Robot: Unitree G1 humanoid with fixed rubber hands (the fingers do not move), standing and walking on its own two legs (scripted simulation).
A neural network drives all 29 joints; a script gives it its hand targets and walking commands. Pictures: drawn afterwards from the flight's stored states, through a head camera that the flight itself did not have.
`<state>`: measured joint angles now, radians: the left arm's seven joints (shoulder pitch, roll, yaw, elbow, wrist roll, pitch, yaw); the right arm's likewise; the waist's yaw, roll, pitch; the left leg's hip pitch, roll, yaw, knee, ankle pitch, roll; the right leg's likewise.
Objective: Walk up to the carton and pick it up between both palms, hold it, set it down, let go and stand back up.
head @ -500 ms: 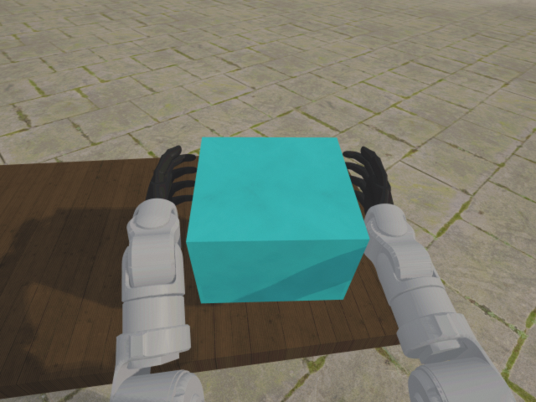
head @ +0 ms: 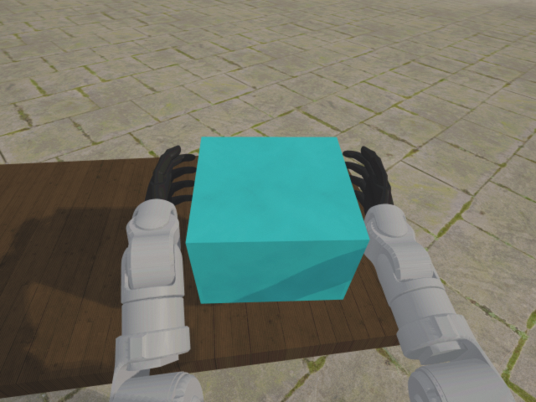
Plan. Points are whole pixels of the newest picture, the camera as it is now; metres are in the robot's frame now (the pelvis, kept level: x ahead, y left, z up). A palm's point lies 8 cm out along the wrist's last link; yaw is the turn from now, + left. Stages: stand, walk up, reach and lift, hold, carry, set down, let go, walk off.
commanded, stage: hold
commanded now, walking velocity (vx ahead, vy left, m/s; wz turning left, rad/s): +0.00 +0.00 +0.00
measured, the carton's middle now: (271, 217) +0.36 +0.00 +0.13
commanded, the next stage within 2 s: set down in 0.84 s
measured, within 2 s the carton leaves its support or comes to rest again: neither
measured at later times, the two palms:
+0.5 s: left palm (162, 201) +0.35 +0.16 +0.17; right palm (375, 201) +0.35 -0.15 +0.16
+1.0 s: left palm (157, 200) +0.35 +0.16 +0.17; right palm (374, 199) +0.35 -0.14 +0.17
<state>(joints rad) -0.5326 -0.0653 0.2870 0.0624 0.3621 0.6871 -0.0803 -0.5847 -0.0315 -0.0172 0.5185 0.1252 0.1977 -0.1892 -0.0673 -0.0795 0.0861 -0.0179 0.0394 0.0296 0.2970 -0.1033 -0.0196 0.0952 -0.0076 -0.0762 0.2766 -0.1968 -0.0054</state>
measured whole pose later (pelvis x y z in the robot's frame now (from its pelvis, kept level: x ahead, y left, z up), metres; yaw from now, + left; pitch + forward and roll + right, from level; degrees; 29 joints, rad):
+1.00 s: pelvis +0.00 +0.00 +0.00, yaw +0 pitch -11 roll +0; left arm -0.54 -0.08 0.32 0.07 0.38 0.63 -0.11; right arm -0.58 -0.02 -0.03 0.50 0.09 0.17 -0.19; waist -0.06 -0.08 0.10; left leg 0.01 0.04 0.03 0.29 -0.10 -0.02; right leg 0.12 -0.01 -0.08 0.26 -0.19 0.00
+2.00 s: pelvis +0.01 +0.02 +0.00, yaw -1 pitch -6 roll +0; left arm -0.58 -0.03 0.33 0.51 0.36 0.26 -0.13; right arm -0.50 0.09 -0.24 0.69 -0.13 -0.17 -0.20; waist -0.02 -0.09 0.12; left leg -0.08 0.02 0.06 0.28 -0.10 0.01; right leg 0.04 -0.03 -0.07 0.24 -0.17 0.02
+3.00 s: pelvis +0.02 +0.02 +0.00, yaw -2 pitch +5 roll -1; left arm -0.68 0.04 0.38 0.95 0.37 -0.12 -0.13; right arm -0.52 0.15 -0.41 0.94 -0.27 -0.45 -0.24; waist 0.00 -0.08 0.04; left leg -0.27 0.04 0.09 0.30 -0.10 0.01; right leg -0.14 -0.02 -0.06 0.21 -0.14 0.02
